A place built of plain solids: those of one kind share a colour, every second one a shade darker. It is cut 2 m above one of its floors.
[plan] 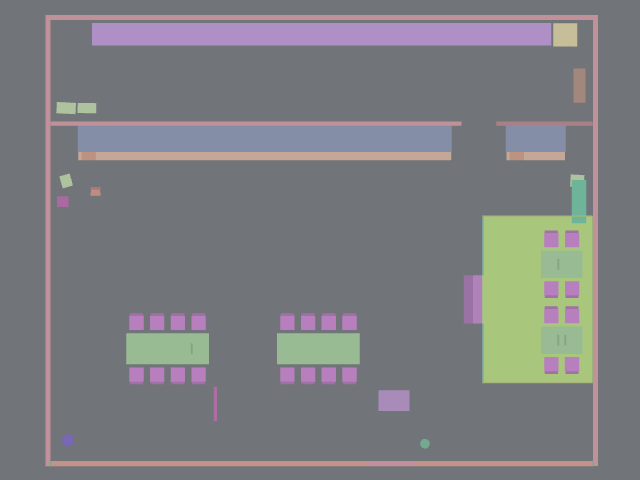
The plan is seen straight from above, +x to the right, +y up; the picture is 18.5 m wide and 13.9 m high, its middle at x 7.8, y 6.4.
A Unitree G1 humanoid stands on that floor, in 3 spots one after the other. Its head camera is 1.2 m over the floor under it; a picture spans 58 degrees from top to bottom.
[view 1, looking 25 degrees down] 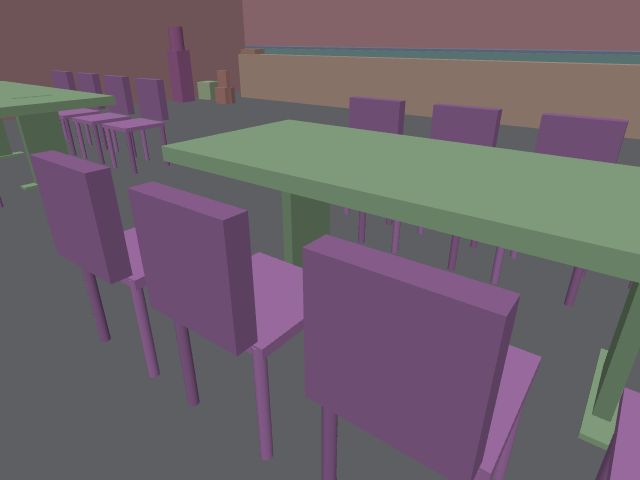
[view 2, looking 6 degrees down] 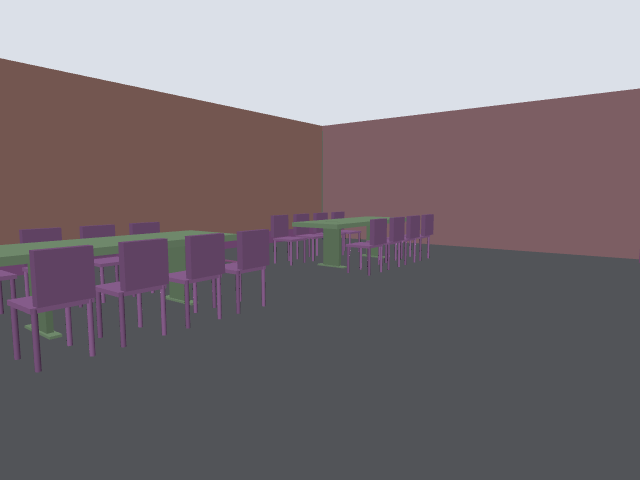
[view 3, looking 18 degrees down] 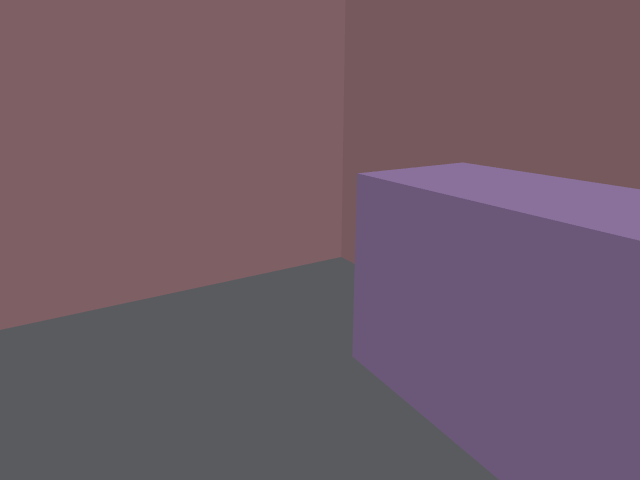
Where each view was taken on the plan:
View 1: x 8.34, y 1.65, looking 127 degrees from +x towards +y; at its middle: side_chair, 0.85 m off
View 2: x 9.94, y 7.41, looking -143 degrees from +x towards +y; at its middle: ground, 11.48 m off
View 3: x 2.70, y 10.95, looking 149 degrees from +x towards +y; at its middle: wall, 3.31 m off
